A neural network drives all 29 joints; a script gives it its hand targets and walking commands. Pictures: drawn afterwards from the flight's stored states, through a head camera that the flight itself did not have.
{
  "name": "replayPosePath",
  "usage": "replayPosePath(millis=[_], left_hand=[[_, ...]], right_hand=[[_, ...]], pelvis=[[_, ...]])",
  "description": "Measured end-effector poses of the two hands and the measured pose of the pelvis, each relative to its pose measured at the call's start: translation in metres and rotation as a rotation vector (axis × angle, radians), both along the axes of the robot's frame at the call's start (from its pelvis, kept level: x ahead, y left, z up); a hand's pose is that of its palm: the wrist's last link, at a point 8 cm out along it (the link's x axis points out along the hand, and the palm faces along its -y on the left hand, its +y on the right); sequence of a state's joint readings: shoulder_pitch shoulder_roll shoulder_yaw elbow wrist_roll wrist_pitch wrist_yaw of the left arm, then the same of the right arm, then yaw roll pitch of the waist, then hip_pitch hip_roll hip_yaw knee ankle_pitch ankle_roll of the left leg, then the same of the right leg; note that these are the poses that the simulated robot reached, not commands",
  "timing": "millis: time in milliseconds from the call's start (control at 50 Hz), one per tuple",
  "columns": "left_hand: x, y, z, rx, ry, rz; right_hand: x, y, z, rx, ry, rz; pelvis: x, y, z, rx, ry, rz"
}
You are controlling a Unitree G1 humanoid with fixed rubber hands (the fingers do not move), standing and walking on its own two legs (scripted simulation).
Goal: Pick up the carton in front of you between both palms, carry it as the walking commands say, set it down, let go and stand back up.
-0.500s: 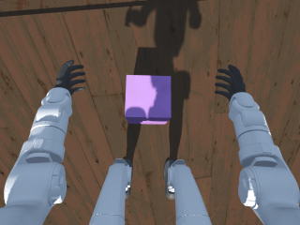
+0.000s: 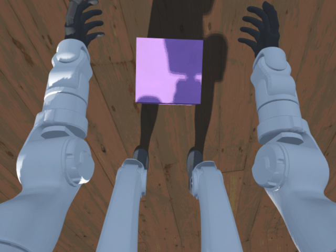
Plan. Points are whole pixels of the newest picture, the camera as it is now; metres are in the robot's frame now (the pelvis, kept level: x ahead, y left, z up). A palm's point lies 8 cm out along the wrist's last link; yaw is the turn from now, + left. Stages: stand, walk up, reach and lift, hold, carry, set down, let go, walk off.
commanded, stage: reach and lift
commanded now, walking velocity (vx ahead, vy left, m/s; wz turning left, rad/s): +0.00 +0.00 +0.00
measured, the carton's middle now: (168, 77) +0.50 +0.01 -0.50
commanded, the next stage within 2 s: none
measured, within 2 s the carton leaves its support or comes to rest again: leaves its support in 1.58 s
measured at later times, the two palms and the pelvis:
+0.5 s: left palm (109, 69) +0.50 +0.20 -0.36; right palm (228, 73) +0.50 -0.18 -0.36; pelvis -0.05 +0.00 -0.21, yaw +0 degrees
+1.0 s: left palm (117, 71) +0.50 +0.19 -0.42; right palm (219, 74) +0.51 -0.16 -0.42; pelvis -0.05 +0.00 -0.25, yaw +0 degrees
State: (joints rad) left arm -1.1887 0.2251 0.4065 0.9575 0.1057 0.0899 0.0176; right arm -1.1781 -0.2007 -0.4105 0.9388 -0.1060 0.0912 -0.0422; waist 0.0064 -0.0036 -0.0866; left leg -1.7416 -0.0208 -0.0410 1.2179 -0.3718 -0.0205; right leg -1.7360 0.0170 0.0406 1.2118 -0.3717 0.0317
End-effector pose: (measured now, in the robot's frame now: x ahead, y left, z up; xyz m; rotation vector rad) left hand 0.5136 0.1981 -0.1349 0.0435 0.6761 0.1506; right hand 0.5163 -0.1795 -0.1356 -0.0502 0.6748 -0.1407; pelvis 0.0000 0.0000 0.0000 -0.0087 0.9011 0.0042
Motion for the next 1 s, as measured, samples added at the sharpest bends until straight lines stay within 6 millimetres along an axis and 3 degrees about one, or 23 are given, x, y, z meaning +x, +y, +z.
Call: replayPosePath(millis=[100, 240, 380, 500, 640, 760, 880, 1000], left_hand=[[-0.01, 0.002, -0.058, 0.005, 0.022, 0.014], [-0.017, 0.007, -0.138, 0.018, 0.014, 0.015], [-0.016, 0.005, -0.191, 0.011, 0.0, 0.017], [-0.015, -0.001, -0.229, 0.003, 0.028, 0.011], [-0.016, -0.004, -0.278, 0.005, 0.066, -0.002], [-0.012, -0.006, -0.296, 0.004, 0.063, -0.007], [-0.005, -0.008, -0.292, 0.001, 0.037, -0.007], [-0.01, -0.011, -0.289, -0.004, 0.045, -0.009]], right_hand=[[-0.009, -0.002, -0.058, -0.006, 0.023, -0.004], [-0.014, -0.005, -0.138, -0.015, 0.013, 0.003], [-0.014, -0.003, -0.191, -0.011, 0.002, 0.003], [-0.013, 0.002, -0.227, -0.004, 0.032, 0.003], [-0.015, 0.005, -0.275, 0.004, 0.067, 0.008], [-0.013, 0.004, -0.295, -0.002, 0.063, 0.014], [-0.005, 0.011, -0.292, 0.005, 0.034, 0.027], [-0.009, 0.015, -0.289, 0.01, 0.041, 0.032]], pelvis=[[0.0, -0.001, -0.04, 0.002, 0.05, 0.0], [-0.017, -0.003, -0.113, 0.002, 0.03, 0.002], [-0.04, -0.004, -0.176, -0.001, -0.065, 0.001], [-0.053, -0.003, -0.209, -0.003, -0.138, 0.001], [-0.057, -0.001, -0.234, -0.004, -0.202, -0.004], [-0.05, -0.001, -0.245, -0.003, -0.24, -0.002], [-0.044, -0.001, -0.252, -0.002, -0.238, -0.002], [-0.046, -0.002, -0.253, 0.001, -0.228, -0.001]])
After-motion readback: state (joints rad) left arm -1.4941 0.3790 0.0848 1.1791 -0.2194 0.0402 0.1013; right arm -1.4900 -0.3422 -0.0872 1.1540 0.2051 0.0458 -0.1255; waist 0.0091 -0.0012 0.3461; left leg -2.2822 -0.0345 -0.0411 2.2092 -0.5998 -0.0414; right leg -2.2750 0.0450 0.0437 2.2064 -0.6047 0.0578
